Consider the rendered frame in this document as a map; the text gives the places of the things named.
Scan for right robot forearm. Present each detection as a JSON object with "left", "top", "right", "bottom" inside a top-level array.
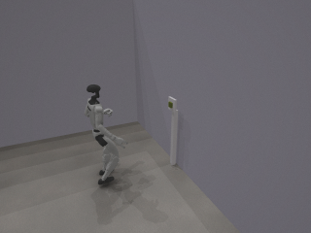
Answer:
[{"left": 97, "top": 124, "right": 118, "bottom": 142}]

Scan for robot right thigh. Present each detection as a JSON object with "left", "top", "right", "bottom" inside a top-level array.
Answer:
[{"left": 97, "top": 136, "right": 120, "bottom": 161}]

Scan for right robot upper arm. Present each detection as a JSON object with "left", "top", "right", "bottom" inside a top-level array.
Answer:
[{"left": 94, "top": 105, "right": 103, "bottom": 130}]

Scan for left robot hand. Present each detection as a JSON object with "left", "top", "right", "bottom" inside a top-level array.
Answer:
[{"left": 104, "top": 108, "right": 113, "bottom": 117}]

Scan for robot right shin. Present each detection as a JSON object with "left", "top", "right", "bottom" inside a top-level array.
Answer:
[{"left": 101, "top": 156, "right": 120, "bottom": 181}]

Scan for panel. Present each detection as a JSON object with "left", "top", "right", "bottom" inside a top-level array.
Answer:
[{"left": 168, "top": 96, "right": 179, "bottom": 165}]

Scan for button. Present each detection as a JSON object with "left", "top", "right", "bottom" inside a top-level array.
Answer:
[{"left": 168, "top": 101, "right": 173, "bottom": 109}]

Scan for right robot hand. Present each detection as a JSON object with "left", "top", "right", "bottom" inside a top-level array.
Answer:
[{"left": 115, "top": 137, "right": 128, "bottom": 149}]

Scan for left robot upper arm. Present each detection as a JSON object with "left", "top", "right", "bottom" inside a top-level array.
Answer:
[{"left": 84, "top": 98, "right": 90, "bottom": 117}]

